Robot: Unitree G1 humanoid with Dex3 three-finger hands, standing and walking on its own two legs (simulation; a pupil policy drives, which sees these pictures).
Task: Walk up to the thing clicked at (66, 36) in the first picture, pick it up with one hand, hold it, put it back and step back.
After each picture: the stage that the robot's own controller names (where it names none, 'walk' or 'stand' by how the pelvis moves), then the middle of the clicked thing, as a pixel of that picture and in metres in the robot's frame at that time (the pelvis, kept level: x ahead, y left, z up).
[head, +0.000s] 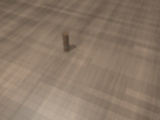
stand; (66, 42) +1.37 +0.17 -0.65
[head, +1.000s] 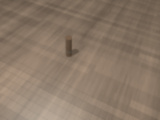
walk; (68, 46) +1.25 +0.12 -0.65
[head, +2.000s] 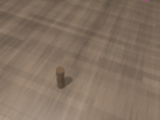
walk; (60, 78) +0.80 +0.12 -0.65
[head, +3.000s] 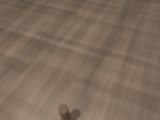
walk; (65, 115) +0.49 +0.16 -0.63
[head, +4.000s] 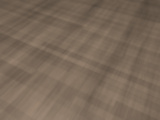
stand; out of the picture +0.42 +0.12 -0.65
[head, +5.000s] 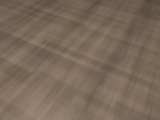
stand; out of the picture +0.41 +0.13 -0.66
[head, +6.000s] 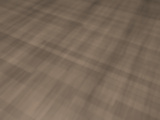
stand; out of the picture +0.41 +0.14 -0.66
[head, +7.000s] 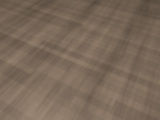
stand; out of the picture +0.40 +0.14 -0.66
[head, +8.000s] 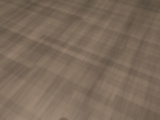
go down; out of the picture +0.41 +0.13 -0.65
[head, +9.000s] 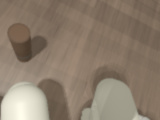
go down; (22, 46) +0.49 +0.20 -0.24
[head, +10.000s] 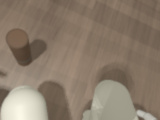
close in; (21, 50) +0.48 +0.21 -0.24
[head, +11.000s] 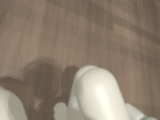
close in; out of the picture +0.46 +0.26 -0.16
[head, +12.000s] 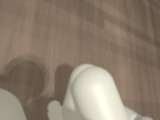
lift; out of the picture +0.45 +0.26 -0.16
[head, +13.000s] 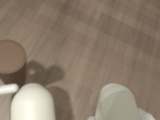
lift; (12, 71) +0.34 +0.23 -0.03
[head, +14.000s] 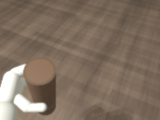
hold; (43, 92) +0.30 +0.12 +0.08
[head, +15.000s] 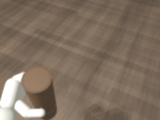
hold; (43, 98) +0.29 +0.13 +0.05
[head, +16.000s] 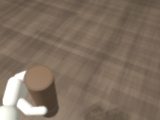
hold; (45, 96) +0.30 +0.13 +0.05
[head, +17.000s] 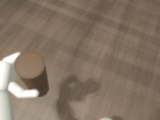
crouch; (36, 78) +0.37 +0.14 -0.01
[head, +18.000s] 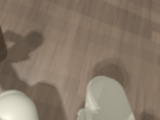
lower; out of the picture +0.47 +0.22 -0.06
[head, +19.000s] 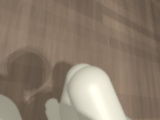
lower; out of the picture +0.45 +0.27 -0.17
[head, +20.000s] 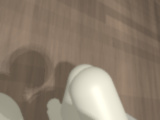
lower; out of the picture +0.44 +0.27 -0.17
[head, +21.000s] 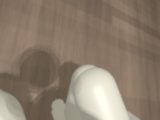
lower; out of the picture +0.43 +0.26 -0.16
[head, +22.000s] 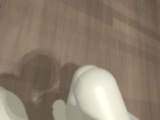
lower; out of the picture +0.42 +0.25 -0.16
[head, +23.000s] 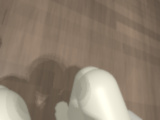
open; out of the picture +0.43 +0.24 -0.16
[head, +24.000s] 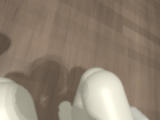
stand; out of the picture +0.42 +0.24 -0.17
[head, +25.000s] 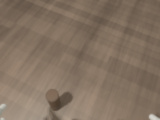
stand; (54, 101) +0.41 +0.15 -0.48
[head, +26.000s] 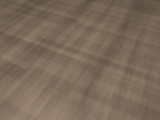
stand; out of the picture +0.40 +0.13 -0.60
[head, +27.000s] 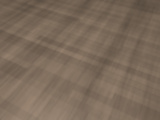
stand; out of the picture +0.39 +0.13 -0.60
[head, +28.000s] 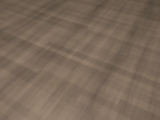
stand; out of the picture +0.41 +0.11 -0.65
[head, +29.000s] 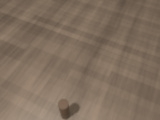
walk; (64, 110) +0.45 +0.12 -0.63
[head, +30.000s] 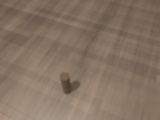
walk; (66, 84) +0.67 +0.15 -0.63
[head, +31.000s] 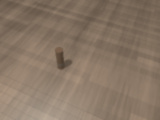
stand; (60, 59) +0.99 +0.20 -0.63
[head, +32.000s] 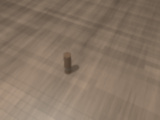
stand; (67, 63) +1.00 +0.13 -0.64
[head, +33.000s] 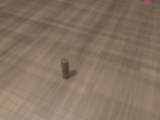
stand; (65, 69) +1.02 +0.16 -0.66
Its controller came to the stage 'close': yes
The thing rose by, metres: 0.69
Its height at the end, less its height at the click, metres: +0.00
